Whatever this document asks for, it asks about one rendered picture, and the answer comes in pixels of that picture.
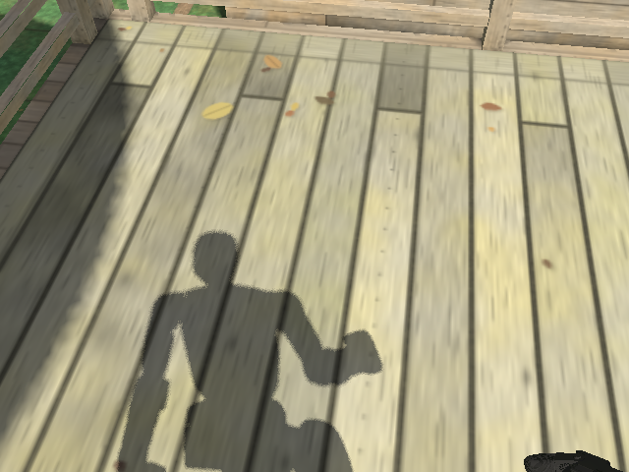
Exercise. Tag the robot right hand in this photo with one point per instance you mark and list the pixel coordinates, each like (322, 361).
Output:
(580, 461)

